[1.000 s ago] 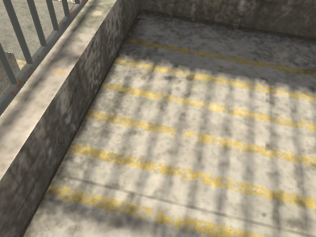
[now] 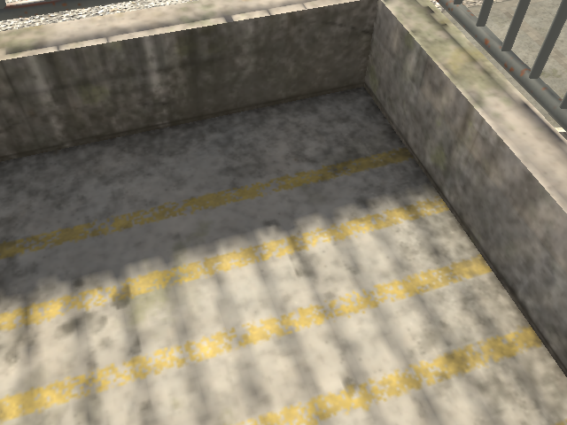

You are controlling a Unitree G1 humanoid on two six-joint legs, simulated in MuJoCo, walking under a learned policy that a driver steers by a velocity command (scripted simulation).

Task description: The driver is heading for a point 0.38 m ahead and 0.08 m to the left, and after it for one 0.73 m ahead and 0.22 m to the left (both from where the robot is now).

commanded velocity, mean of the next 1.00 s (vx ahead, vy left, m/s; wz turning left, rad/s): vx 0.50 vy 0.00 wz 0.25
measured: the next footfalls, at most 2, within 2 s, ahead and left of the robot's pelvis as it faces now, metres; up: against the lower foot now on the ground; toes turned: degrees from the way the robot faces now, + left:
right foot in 0.40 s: +0.35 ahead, -0.12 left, +0.00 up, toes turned -1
left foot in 0.92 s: +0.59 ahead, +0.12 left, +0.00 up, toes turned +23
